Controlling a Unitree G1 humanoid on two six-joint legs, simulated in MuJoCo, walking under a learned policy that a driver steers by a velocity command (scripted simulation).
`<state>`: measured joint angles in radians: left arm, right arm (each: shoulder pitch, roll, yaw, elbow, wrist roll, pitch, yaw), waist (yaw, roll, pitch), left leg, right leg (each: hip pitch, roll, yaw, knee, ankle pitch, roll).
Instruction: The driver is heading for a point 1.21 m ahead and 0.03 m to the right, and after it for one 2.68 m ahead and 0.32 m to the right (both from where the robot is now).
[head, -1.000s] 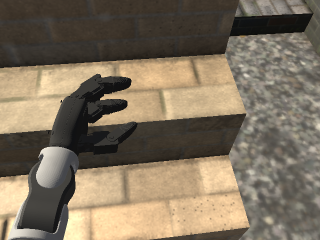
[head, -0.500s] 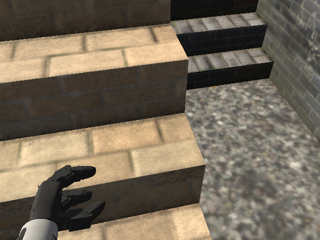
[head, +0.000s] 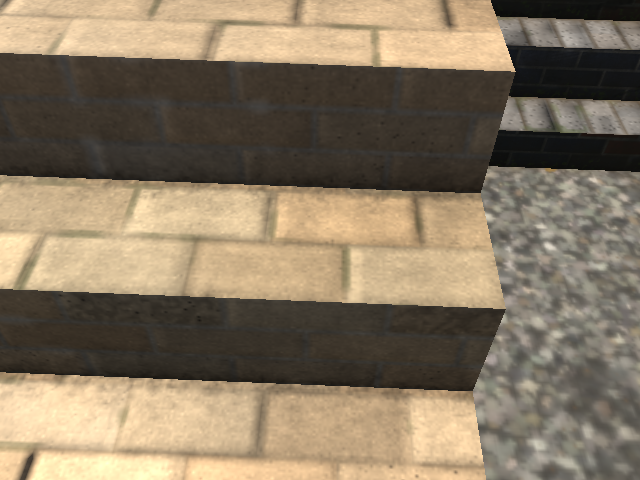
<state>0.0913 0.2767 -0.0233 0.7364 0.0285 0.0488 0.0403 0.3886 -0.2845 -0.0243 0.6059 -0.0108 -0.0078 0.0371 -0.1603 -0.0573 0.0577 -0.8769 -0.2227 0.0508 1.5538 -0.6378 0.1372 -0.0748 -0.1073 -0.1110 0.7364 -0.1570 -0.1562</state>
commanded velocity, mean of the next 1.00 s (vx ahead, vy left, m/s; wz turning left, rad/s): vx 0.88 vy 0.10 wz -0.01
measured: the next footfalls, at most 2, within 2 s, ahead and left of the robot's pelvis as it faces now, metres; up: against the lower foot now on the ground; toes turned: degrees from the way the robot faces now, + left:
left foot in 0.56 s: +0.20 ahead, +0.32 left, +0.22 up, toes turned +23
right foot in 1.08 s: +0.23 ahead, +0.17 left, +0.26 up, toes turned +22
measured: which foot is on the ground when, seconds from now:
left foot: down 0.00-0.06, up 0.08-0.54, down 0.56-1.00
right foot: down 0.00-0.60, up 0.62-1.00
